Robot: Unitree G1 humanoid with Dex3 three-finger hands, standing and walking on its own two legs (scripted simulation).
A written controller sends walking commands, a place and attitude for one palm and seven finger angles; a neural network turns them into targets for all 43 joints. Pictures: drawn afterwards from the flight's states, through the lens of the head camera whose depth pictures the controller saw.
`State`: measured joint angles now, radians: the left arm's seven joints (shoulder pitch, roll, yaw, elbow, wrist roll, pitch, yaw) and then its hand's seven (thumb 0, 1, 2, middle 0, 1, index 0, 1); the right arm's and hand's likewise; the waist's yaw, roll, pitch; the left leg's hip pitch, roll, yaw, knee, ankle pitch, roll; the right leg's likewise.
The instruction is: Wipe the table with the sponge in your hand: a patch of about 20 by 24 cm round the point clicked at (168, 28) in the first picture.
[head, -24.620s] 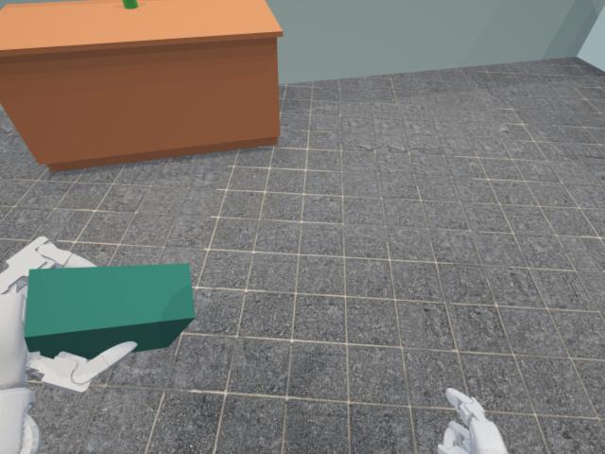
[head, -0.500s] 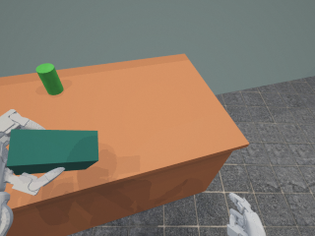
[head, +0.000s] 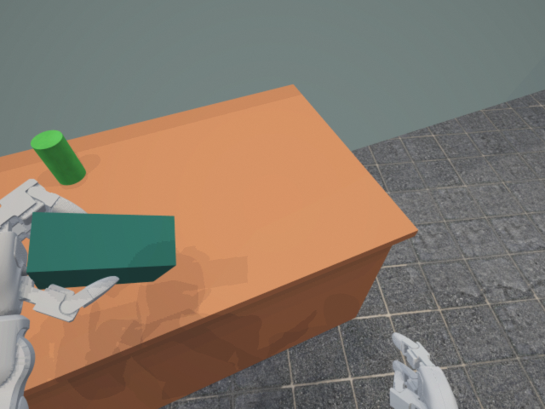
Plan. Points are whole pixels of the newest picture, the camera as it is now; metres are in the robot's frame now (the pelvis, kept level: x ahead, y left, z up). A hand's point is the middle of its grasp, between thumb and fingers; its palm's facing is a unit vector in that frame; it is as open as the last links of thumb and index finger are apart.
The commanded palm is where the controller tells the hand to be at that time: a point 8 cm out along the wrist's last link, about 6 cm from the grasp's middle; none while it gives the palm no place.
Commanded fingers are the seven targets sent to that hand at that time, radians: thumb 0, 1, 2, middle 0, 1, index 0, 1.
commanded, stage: come to a stop and stand still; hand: left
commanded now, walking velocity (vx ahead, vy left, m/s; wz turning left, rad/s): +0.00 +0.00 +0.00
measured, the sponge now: (125, 253) +0.26 +0.20 +0.13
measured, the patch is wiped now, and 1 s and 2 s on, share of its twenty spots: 0.00 0.00 0.00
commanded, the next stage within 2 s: look again from close up in 0.54 s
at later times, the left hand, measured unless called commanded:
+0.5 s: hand (66, 256) +0.25 +0.26 +0.14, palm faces +0.36 -0.85 -0.39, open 10.0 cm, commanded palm +0.19 +0.29 +0.17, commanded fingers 0.00 0.10 1.30 -1.20 -1.60 -1.20 -1.60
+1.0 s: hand (55, 265) +0.23 +0.27 +0.15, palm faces +0.35 -0.84 -0.41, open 10.0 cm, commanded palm +0.17 +0.30 +0.17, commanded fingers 0.00 0.10 1.30 -1.20 -1.60 -1.20 -1.60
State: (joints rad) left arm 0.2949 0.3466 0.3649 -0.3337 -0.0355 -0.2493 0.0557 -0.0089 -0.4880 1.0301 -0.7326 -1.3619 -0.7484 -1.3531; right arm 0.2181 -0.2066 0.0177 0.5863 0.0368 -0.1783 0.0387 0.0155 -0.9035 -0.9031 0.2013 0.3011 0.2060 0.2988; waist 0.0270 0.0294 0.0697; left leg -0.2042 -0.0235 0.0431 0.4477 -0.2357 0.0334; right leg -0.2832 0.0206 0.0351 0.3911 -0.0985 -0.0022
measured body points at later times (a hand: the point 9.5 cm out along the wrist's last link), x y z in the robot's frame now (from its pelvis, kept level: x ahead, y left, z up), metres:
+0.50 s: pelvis +0.03 +0.01 +0.00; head +0.05 +0.02 +0.45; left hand +0.22 +0.31 +0.16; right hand +0.23 -0.20 -0.06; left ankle +0.00 +0.09 -0.74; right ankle +0.07 -0.12 -0.74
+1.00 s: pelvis +0.01 +0.02 +0.00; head +0.03 +0.04 +0.45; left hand +0.21 +0.31 +0.17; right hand +0.18 -0.20 -0.07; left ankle +0.01 +0.09 -0.74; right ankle +0.07 -0.12 -0.74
